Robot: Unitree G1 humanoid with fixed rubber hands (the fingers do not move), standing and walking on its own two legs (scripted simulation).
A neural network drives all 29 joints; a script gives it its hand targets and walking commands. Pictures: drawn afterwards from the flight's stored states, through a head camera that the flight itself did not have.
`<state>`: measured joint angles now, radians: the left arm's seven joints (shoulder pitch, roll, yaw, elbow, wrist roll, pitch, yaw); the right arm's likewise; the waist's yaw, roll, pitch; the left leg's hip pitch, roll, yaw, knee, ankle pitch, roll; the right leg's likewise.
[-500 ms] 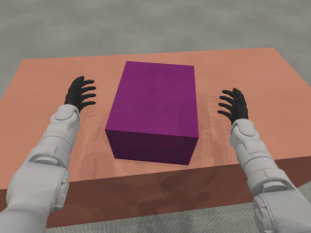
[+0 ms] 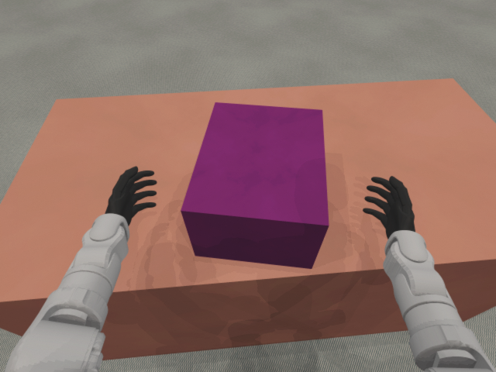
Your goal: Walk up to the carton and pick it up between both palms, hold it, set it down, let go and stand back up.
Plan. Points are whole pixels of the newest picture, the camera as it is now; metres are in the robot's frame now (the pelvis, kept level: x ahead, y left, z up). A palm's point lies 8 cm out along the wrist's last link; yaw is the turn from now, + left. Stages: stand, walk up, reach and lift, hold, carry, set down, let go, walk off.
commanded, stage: set down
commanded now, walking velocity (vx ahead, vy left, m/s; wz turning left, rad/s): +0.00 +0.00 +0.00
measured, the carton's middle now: (260, 180) +0.51 -0.08 -0.04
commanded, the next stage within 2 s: none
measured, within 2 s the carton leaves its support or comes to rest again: neither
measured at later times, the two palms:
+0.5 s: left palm (104, 261) +0.33 +0.21 +0.02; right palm (389, 270) +0.25 -0.24 +0.01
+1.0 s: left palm (91, 317) +0.25 +0.23 -0.01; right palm (383, 307) +0.20 -0.22 -0.02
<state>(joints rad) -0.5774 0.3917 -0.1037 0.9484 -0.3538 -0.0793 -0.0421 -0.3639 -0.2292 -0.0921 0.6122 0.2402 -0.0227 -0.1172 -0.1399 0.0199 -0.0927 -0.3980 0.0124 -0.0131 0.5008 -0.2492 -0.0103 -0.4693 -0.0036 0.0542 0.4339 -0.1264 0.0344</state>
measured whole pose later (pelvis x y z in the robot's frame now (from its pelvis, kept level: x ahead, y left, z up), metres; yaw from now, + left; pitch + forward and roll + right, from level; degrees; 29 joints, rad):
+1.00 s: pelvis +0.01 +0.00 +0.00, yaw +1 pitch -3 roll -1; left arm 0.03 0.37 -0.13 0.54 -0.33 -0.22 -0.08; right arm 0.18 -0.13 -0.04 0.37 0.20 -0.19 -0.14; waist -0.06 0.02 0.07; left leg -0.15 0.01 -0.04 0.50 -0.31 0.00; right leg -0.21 -0.01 0.04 0.42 -0.17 0.04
